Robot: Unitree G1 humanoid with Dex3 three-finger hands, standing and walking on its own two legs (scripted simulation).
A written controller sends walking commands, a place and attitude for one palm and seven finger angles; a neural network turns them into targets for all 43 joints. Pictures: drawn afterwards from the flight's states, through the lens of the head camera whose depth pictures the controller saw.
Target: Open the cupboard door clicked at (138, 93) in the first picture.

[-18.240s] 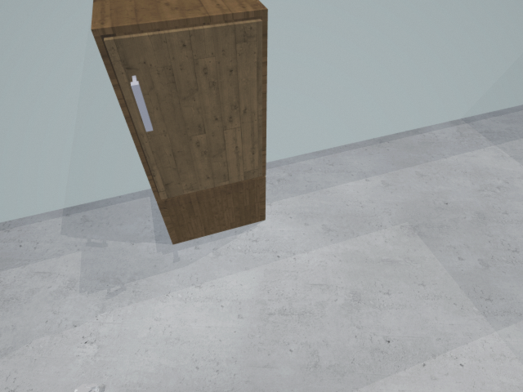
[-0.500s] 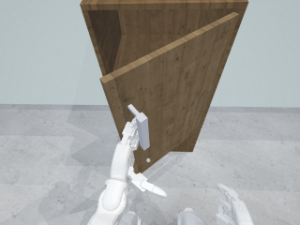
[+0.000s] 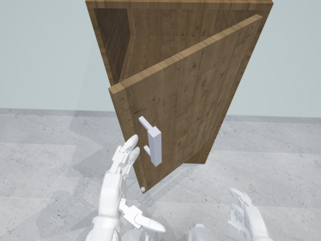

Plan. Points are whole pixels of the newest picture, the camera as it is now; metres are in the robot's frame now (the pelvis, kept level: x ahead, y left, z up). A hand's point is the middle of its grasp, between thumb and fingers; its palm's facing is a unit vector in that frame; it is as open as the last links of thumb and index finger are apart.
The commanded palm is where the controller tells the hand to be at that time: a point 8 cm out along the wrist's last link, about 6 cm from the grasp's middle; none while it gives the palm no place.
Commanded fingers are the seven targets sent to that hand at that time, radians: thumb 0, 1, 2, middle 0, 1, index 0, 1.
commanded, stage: slide the hand sideways off the handle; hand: left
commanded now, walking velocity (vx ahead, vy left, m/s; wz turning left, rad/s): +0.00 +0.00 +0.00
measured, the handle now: (150, 142) +0.33 +0.05 +0.07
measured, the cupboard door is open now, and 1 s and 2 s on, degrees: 41 40 40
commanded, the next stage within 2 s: draw the hand back to the body in 0.46 s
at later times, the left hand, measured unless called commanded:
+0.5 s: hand (113, 205) +0.19 +0.11 +0.05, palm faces -0.02 -1.00 -0.03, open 16.3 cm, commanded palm +0.17 +0.16 +0.06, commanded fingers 0.00 -0.50 0.30 -0.15 -0.30 -0.15 -0.30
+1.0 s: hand (81, 198) +0.19 +0.15 +0.12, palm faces +0.00 -1.00 -0.08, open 16.3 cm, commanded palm +0.16 +0.22 +0.13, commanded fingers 0.00 -0.40 0.34 -0.15 -0.30 -0.15 -0.30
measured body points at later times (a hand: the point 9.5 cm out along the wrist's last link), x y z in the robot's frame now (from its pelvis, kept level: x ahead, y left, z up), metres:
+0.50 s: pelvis +0.00 -0.01 -0.01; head +0.07 -0.02 +0.43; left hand +0.19 +0.17 +0.06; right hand +0.20 -0.24 -0.09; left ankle -0.01 +0.11 -0.66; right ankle +0.03 -0.12 -0.66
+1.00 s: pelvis +0.01 +0.00 +0.02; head +0.03 +0.00 +0.47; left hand +0.18 +0.21 +0.12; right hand +0.19 -0.22 -0.04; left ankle -0.01 +0.11 -0.66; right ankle +0.03 -0.12 -0.66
